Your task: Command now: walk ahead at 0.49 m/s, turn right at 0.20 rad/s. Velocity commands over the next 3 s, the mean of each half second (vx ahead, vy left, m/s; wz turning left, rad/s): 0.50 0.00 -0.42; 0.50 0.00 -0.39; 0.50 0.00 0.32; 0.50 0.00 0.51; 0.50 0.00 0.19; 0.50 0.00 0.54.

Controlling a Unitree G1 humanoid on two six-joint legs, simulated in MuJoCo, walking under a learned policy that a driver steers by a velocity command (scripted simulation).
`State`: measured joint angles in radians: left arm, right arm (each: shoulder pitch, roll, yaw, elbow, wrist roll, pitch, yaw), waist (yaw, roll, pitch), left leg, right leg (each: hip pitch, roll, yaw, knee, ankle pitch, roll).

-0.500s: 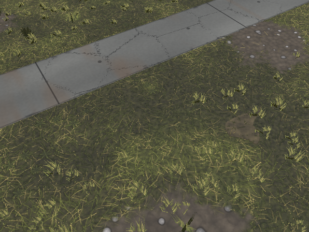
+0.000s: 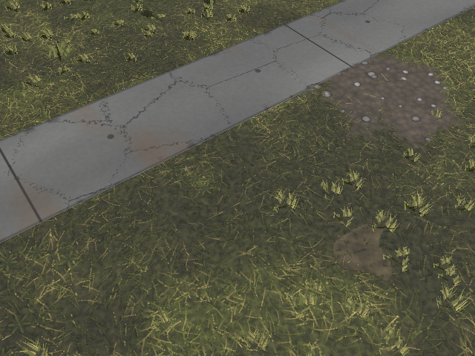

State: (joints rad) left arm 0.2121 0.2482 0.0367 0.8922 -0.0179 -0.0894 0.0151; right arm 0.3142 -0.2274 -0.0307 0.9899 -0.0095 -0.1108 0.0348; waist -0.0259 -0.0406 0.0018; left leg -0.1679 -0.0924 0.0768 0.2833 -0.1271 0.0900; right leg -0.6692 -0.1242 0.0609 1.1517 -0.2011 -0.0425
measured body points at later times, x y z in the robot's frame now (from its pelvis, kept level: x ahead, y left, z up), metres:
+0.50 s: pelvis +0.28 -0.10 -0.01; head +0.31 -0.12 +0.44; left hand +0.44 +0.13 -0.12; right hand +0.34 -0.39 -0.13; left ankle +0.28 +0.07 -0.65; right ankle +0.30 -0.17 -0.74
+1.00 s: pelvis +0.56 -0.13 +0.00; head +0.59 -0.13 +0.45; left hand +0.77 +0.06 -0.12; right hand +0.53 -0.42 -0.11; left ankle +0.63 -0.07 -0.74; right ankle +0.46 -0.24 -0.66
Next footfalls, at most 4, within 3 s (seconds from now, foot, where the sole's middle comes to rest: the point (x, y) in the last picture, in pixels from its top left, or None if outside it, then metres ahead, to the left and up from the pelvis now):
0.32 right None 0.34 -0.18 -0.78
0.82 left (268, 305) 0.67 -0.08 -0.78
1.32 right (363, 266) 0.79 -0.39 -0.78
1.82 left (280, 194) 1.10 -0.15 -0.78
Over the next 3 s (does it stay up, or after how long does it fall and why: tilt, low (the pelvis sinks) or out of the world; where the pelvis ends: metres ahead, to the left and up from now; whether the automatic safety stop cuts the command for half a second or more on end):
stays up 1.58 -0.12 -0.03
